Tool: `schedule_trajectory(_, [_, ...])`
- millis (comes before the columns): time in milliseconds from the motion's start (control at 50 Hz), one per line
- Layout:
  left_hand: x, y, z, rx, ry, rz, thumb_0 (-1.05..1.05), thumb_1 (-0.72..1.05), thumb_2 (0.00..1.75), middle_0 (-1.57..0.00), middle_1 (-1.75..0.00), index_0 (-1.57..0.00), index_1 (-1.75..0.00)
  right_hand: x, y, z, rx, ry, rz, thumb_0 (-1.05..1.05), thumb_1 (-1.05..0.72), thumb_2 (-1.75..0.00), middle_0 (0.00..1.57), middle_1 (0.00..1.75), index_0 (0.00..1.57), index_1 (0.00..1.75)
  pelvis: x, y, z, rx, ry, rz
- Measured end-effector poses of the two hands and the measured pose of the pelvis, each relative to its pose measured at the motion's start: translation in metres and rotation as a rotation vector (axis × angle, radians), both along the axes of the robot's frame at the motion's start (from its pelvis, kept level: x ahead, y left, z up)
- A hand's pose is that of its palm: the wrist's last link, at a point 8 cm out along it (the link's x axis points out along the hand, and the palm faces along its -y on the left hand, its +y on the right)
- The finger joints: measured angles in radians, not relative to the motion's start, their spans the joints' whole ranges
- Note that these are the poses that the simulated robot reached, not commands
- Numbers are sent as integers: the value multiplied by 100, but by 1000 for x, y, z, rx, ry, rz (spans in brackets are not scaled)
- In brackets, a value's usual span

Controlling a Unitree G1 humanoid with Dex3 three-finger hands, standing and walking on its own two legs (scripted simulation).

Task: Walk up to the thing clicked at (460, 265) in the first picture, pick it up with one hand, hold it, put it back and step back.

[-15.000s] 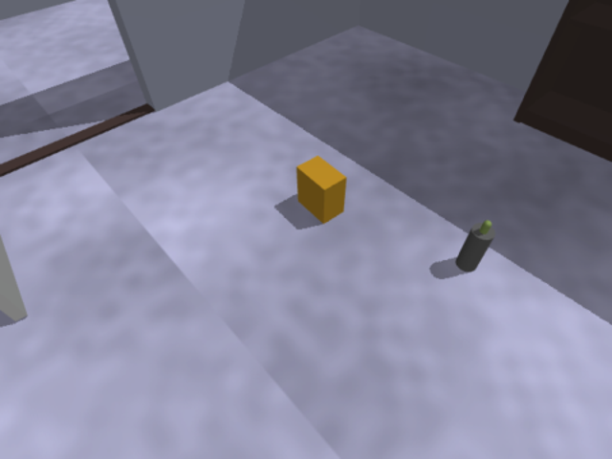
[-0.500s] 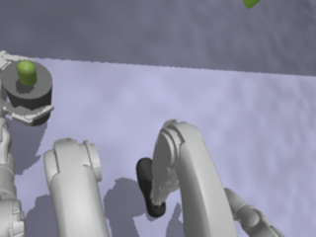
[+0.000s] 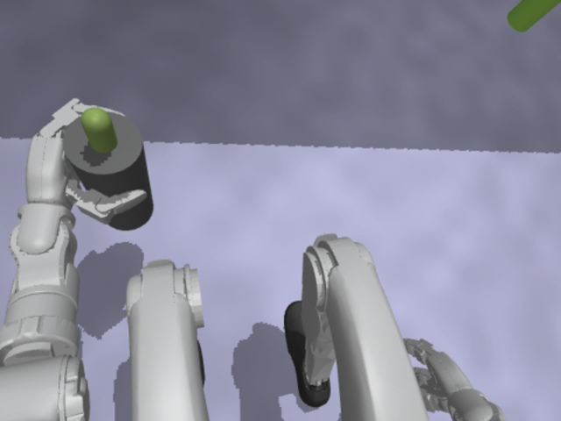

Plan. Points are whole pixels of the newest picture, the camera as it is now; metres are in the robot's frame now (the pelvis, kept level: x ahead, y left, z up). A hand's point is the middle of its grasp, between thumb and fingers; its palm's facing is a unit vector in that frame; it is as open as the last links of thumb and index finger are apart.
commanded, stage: settle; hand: left
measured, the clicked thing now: (114, 172) +0.45 +0.19 -0.08
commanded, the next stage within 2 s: lift in 0.62 s
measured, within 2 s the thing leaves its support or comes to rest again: neither
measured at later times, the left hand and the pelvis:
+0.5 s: hand (92, 147) +0.45 +0.20 -0.01, palm faces -0.03 -1.00 -0.06, open 11.3 cm; pelvis +0.01 +0.00 +0.03, yaw +2 degrees
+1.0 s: hand (90, 148) +0.44 +0.19 +0.01, palm faces -0.07 -0.99 -0.08, open 11.3 cm; pelvis +0.01 +0.00 +0.06, yaw +4 degrees
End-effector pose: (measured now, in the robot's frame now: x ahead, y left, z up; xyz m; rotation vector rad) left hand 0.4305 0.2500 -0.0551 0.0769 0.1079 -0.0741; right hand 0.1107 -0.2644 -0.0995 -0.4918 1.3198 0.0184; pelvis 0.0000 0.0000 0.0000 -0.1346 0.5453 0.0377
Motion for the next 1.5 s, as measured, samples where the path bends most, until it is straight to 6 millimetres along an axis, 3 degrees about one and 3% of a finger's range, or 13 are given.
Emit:
schedule_trajectory(360, [7,3,42,-3,-7,39,0,-53,111,-62,-104,-61,-104,17,3,16,34,-59,-33,1,-91,-91,21,30,20,30,7,-2,28,32,52,10])
schedule_trajectory(740, [-7,1,53,-5,20,52,0,-56,114,-62,-105,-61,-105,16,2,27,48,-84,-56,1,-91,-91,21,30,20,30,7,-4,43,54,65,18])
schedule_trajectory(1000, [-8,-1,76,8,15,12,0,-56,113,-63,-103,-62,-104,24,1,37,64,-127,-77,1,-93,-91,21,30,20,30,10,-5,55,65,69,20])
schedule_trajectory(1260, [-31,-4,126,-1,30,21,0,-55,113,-63,-103,-62,-104,47,7,75,94,-216,-93,1,-92,-91,20,30,20,30,14,-5,94,75,63,21])
schedule_trajectory(1500, [-52,-6,205,2,47,49,0,-55,113,-62,-104,-61,-104,78,18,141,124,-323,-102,1,-91,-91,20,30,20,30,22,-4,157,80,17,25])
